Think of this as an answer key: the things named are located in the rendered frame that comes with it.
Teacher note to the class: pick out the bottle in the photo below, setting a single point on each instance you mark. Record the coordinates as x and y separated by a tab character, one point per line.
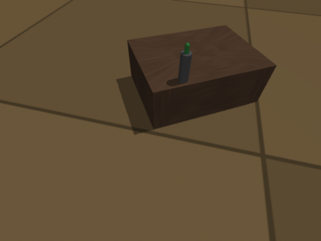
185	63

